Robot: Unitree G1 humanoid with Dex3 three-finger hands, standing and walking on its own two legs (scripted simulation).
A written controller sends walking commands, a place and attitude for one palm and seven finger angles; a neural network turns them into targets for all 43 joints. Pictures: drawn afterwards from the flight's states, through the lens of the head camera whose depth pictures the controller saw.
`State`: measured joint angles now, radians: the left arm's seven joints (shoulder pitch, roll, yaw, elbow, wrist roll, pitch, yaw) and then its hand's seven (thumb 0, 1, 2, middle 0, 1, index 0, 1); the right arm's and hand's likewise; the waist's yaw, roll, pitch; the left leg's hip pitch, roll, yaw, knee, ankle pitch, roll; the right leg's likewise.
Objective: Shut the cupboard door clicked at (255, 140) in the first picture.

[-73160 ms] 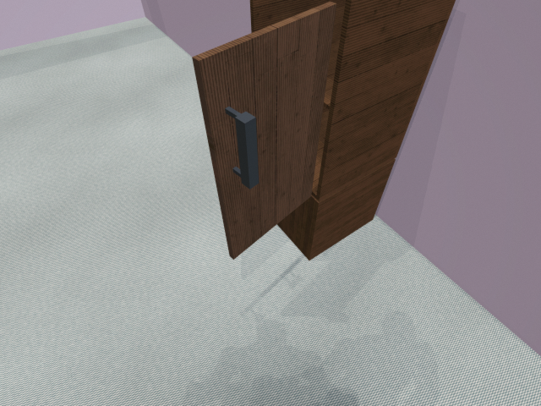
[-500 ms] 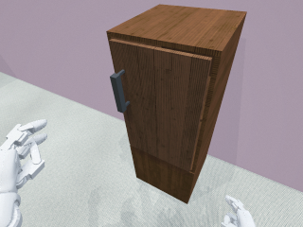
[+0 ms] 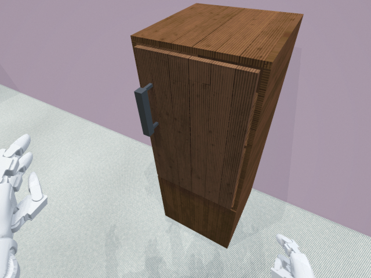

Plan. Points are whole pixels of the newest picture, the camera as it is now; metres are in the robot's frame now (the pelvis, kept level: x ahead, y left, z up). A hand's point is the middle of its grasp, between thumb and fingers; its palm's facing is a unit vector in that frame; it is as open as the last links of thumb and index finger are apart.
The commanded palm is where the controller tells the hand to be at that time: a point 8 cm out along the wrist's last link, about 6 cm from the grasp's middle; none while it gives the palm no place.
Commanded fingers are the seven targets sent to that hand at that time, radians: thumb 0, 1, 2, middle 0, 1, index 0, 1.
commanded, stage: step back with the hand held close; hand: left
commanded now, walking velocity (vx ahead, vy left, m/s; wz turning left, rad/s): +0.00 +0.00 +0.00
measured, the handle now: (149, 110) +0.58 +0.19 +0.06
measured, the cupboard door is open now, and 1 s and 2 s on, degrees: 0 0 0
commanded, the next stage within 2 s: stop stepping back and stand still in 1.36 s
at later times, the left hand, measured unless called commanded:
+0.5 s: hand (31, 203) +0.18 +0.28 +0.15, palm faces +0.35 -0.80 -0.49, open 7.4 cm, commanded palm +0.12 +0.32 +0.17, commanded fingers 0.00 0.90 0.90 -0.20 -0.30 -0.20 -0.30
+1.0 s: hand out of the picture +0.08 +0.31 +0.16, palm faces +0.49 -0.77 -0.40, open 7.4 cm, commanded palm +0.02 +0.35 +0.17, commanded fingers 0.00 0.90 0.90 -0.20 -0.30 -0.20 -0.30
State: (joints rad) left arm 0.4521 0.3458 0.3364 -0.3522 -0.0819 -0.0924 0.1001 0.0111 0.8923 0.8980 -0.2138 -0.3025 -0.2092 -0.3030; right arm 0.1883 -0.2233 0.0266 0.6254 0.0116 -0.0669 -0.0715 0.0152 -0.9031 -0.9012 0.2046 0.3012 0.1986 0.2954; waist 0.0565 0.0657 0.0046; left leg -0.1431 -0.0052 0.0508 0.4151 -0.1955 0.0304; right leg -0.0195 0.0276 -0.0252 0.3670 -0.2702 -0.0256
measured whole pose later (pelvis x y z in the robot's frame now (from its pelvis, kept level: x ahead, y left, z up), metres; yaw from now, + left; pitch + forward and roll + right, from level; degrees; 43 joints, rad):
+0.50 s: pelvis -0.03 +0.03 -0.01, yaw -2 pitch +1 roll -1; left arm 0.55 0.45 0.39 -0.44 -0.08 -0.14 0.13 0.01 0.89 0.90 -0.21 -0.30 -0.21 -0.30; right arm 0.18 -0.25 -0.01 0.53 0.03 0.06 -0.10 0.01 -0.90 -0.90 0.20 0.30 0.20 0.30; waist -0.01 0.05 -0.02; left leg -0.33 0.00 0.10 0.50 -0.19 0.07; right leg -0.23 0.02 0.01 0.48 -0.26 0.01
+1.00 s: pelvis -0.11 +0.04 -0.02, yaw +3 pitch -1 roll -3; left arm 0.51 0.40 0.41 -0.50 -0.03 -0.25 0.18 0.01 0.89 0.90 -0.21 -0.30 -0.21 -0.30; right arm 0.22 -0.22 0.00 0.62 0.00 -0.05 -0.08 0.02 -0.90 -0.90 0.21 0.30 0.20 0.30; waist 0.01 0.02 0.00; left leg -0.49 -0.01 0.06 0.60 -0.21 0.07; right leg -0.36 0.04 0.01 0.57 -0.22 0.02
